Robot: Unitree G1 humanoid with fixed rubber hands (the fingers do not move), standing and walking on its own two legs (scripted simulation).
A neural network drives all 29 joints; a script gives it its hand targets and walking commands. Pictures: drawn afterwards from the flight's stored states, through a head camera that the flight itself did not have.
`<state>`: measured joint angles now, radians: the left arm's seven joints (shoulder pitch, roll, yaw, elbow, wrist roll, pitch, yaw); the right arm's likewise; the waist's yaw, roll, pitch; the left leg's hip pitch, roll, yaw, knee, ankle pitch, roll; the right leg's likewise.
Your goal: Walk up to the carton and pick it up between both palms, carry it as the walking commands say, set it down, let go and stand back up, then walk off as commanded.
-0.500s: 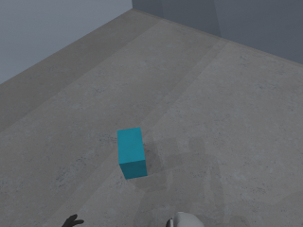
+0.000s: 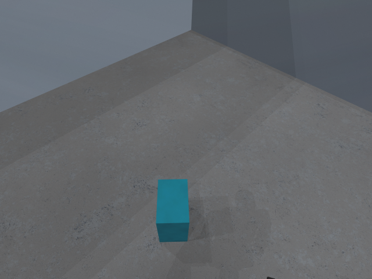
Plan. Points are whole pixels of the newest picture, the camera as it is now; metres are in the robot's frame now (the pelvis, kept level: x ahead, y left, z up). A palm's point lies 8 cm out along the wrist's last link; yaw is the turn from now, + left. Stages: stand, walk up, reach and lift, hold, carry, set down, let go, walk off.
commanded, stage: walk up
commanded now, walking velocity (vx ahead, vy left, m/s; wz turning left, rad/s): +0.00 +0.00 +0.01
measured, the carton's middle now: (173, 211) +0.52 +0.06 -0.64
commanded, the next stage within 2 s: none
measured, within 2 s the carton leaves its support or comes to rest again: neither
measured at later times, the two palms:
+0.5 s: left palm out of the picture +0.04 +0.24 -0.15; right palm out of the picture +0.01 -0.19 -0.15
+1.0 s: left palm out of the picture +0.05 +0.27 -0.15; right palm out of the picture +0.04 -0.17 -0.15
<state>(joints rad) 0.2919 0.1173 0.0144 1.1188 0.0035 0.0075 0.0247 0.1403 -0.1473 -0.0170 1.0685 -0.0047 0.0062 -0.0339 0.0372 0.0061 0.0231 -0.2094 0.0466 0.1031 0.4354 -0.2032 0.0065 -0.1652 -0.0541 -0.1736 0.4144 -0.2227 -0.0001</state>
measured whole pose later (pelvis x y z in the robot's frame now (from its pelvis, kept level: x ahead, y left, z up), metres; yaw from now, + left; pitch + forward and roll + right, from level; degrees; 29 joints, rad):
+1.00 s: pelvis +0.05 +0.06 +0.00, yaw -1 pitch -1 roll +0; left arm 0.26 0.14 0.00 1.09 0.01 0.03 0.05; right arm 0.26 -0.15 -0.01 1.14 0.00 -0.02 -0.05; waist 0.00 -0.01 0.05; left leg -0.13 -0.04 0.15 0.41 -0.28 0.08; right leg -0.09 -0.14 -0.13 0.40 -0.27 0.09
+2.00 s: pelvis +0.03 +0.07 -0.01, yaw -1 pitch +0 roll +0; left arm 0.30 0.15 -0.01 1.04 0.01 0.05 0.06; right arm 0.27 -0.20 -0.03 1.09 -0.02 0.02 -0.02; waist 0.00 0.01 0.04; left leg -0.21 -0.06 0.17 0.50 -0.29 0.10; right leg -0.21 -0.17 -0.10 0.52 -0.29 0.10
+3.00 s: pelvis +0.18 +0.04 +0.00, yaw +4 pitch +0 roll +2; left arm 0.41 0.17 0.05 1.01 0.03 0.01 0.05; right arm 0.04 -0.26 -0.05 0.96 0.00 0.07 0.03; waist 0.06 0.00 0.11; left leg -0.44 0.03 0.04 0.76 -0.28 -0.06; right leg -0.15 -0.19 -0.16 0.48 -0.30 0.09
